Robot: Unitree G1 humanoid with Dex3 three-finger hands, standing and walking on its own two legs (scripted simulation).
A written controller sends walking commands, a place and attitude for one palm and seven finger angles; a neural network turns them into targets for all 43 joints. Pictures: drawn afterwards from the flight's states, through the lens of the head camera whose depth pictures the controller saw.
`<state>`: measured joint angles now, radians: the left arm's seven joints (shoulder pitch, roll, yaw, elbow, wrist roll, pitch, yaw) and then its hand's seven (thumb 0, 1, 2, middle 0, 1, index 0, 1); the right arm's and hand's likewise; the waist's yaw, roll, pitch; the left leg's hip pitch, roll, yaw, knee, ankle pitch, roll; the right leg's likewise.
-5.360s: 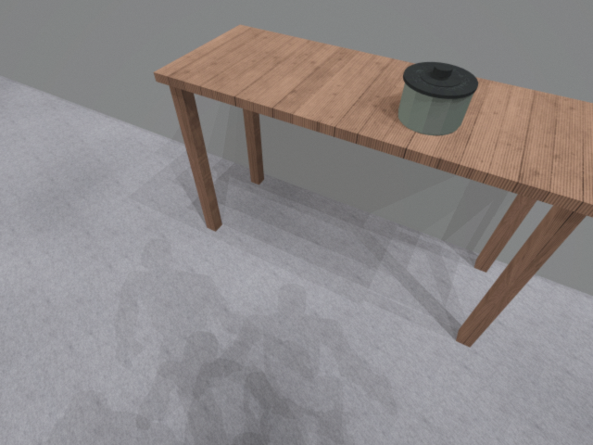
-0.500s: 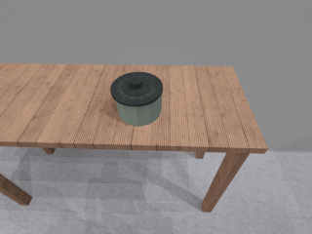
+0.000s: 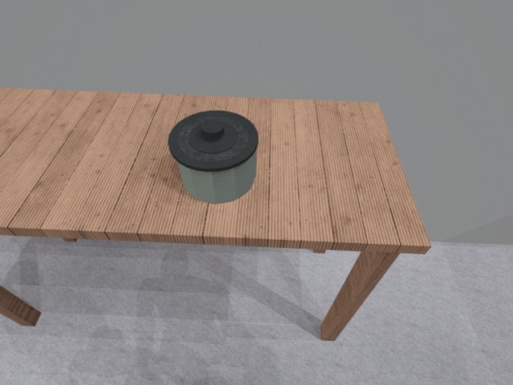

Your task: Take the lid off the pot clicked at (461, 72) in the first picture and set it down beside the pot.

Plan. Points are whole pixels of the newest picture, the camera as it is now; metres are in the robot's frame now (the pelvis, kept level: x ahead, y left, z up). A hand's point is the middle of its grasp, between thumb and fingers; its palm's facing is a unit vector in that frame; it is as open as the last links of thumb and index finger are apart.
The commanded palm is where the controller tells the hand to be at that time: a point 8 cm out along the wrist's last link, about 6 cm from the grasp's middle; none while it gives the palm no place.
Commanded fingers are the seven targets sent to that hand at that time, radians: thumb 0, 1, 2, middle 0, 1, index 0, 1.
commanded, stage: look again from close up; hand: left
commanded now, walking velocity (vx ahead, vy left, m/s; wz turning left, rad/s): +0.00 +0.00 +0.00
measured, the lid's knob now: (212, 129) +0.53 +0.12 +0.10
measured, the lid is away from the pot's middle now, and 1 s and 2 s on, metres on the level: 0.00 0.00 0.00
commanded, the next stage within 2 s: lift the closed hand beside the body in 0.06 s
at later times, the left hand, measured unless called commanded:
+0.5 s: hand out of the picture +0.12 +0.19 -0.05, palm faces +0.23 -0.94 -0.24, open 5.2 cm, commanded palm +0.08 +0.24 -0.02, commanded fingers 0.00 0.90 0.90 -0.99 -1.16 -0.99 -1.16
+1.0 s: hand out of the picture +0.12 +0.25 +0.02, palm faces +0.31 -0.87 -0.38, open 3.1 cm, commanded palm +0.07 +0.28 +0.06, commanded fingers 0.00 0.90 0.90 -1.30 -1.50 -1.30 -1.50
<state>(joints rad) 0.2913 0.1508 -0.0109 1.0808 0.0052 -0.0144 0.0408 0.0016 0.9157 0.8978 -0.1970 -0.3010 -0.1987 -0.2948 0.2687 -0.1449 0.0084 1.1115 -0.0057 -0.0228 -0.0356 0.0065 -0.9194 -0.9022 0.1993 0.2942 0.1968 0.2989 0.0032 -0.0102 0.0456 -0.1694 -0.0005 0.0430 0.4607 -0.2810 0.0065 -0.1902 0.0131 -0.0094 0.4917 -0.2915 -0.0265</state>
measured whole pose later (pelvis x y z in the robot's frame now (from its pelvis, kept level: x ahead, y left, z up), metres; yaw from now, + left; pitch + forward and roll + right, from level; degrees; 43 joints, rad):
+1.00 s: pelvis -0.01 +0.01 +0.00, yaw +2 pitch -3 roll +0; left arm 0.67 0.26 0.15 -0.17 -0.01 -0.05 0.09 0.01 0.90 0.90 -1.28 -1.48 -1.28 -1.48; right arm 0.24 -0.18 0.02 0.65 0.01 -0.15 -0.06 0.01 -0.90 -0.90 0.20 0.30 0.20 0.30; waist 0.05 0.04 0.02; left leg -0.14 -0.01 0.01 0.48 -0.28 0.02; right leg -0.13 0.00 -0.05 0.46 -0.28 -0.01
